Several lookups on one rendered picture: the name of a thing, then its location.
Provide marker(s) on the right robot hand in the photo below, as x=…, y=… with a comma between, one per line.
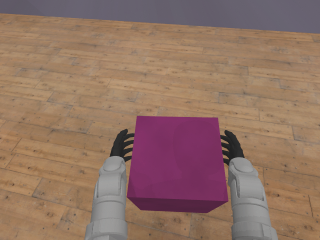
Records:
x=234, y=147

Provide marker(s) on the left robot hand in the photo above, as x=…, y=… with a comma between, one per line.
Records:
x=119, y=145

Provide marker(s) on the robot right forearm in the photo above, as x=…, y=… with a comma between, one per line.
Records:
x=251, y=219

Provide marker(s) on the robot left forearm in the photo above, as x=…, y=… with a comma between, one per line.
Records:
x=109, y=203

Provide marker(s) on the carton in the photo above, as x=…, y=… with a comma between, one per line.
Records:
x=177, y=165

